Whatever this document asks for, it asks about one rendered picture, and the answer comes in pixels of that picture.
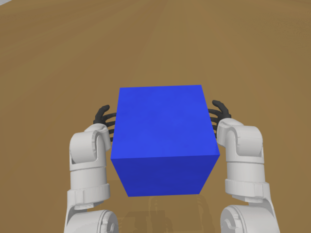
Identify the left robot upper arm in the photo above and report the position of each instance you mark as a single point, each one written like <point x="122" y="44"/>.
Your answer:
<point x="101" y="221"/>

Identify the robot right forearm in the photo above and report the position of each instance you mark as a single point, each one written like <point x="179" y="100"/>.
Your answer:
<point x="245" y="170"/>

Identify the right robot hand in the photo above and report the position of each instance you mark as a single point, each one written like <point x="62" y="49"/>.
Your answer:
<point x="221" y="114"/>

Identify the robot left forearm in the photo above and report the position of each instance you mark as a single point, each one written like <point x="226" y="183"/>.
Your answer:
<point x="87" y="162"/>

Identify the right robot upper arm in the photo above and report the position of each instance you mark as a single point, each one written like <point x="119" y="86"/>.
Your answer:
<point x="247" y="219"/>

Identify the carton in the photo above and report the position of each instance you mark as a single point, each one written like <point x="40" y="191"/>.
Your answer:
<point x="164" y="142"/>

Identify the left robot hand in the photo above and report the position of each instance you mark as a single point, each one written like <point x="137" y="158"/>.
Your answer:
<point x="99" y="118"/>

